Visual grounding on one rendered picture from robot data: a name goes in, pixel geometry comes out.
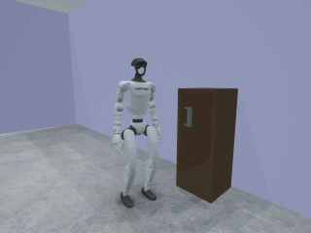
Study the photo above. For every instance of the right robot forearm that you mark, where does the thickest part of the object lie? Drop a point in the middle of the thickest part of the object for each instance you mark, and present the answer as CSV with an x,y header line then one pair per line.
x,y
117,120

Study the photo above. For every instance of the robot left upper arm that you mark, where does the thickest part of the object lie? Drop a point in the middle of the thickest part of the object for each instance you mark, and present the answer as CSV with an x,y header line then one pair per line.
x,y
152,104

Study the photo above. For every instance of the robot left hand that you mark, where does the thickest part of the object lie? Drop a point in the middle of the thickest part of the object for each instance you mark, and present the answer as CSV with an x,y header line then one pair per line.
x,y
158,132

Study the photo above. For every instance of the cupboard door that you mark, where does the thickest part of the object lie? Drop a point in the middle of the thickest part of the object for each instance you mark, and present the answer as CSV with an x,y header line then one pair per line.
x,y
194,143

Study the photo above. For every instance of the robot right hand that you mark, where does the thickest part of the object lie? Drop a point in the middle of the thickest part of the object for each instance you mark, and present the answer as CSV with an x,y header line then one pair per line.
x,y
117,142

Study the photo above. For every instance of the robot right thigh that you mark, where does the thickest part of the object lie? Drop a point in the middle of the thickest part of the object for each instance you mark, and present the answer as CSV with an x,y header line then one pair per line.
x,y
130,149

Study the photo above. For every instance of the robot right upper arm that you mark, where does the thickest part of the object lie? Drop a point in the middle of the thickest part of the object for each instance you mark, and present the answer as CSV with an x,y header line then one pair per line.
x,y
122,88

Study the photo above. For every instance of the robot left foot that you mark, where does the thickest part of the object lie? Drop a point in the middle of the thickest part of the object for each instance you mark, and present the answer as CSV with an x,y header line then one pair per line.
x,y
148,194

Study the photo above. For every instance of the handle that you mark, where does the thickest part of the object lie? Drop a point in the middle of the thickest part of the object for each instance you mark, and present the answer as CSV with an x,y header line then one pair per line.
x,y
189,117

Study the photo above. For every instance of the left robot forearm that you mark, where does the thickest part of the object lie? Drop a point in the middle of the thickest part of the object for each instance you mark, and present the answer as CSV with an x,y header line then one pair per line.
x,y
152,112

